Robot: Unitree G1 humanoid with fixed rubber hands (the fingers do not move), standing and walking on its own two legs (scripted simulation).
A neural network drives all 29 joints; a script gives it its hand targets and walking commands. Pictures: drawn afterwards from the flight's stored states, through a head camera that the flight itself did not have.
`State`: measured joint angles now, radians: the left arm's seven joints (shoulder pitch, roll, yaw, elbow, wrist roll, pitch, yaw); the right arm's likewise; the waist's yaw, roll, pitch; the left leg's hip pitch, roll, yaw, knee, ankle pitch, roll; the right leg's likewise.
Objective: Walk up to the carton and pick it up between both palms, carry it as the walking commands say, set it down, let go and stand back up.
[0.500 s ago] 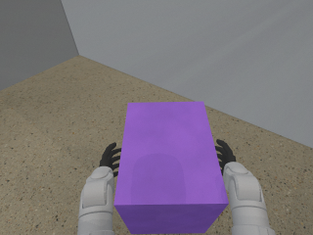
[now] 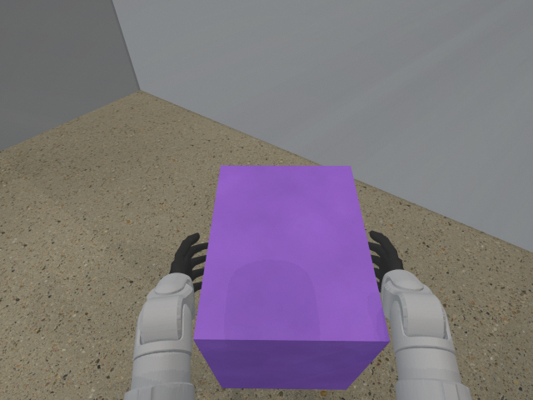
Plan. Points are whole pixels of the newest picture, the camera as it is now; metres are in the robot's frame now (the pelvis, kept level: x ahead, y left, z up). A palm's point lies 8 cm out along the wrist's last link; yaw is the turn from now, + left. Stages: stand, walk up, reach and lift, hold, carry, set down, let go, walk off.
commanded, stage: carry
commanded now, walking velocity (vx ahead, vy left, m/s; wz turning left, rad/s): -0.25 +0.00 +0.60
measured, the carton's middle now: (284, 279) +0.33 +0.00 -0.01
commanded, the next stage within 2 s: none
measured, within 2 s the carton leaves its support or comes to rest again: neither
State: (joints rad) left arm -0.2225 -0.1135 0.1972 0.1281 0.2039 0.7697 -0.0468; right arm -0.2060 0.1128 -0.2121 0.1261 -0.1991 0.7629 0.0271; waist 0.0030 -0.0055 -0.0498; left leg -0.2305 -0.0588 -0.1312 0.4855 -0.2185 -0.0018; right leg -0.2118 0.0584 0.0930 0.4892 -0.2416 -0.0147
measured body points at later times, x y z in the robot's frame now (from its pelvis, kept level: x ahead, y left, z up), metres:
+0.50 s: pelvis -0.05 +0.00 -0.01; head -0.06 -0.01 +0.44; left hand +0.29 +0.18 +0.11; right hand +0.31 -0.13 +0.11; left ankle +0.02 +0.12 -0.74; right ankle -0.05 -0.10 -0.74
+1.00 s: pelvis -0.06 +0.00 -0.01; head -0.04 -0.01 +0.44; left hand +0.30 +0.18 +0.09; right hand +0.32 -0.14 +0.09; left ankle +0.02 +0.12 -0.74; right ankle -0.05 -0.10 -0.74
